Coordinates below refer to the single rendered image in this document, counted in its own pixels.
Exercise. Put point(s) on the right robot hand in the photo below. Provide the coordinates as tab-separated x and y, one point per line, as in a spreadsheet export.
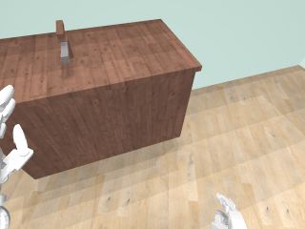
233	219

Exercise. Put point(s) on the left robot forearm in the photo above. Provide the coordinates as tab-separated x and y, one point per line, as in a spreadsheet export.
4	213

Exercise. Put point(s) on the tap lever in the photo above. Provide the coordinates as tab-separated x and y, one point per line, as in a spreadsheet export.
65	55

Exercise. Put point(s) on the counter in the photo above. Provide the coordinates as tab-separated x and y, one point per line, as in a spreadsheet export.
127	86

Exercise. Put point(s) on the left robot hand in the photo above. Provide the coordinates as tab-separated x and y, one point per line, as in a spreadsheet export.
16	159

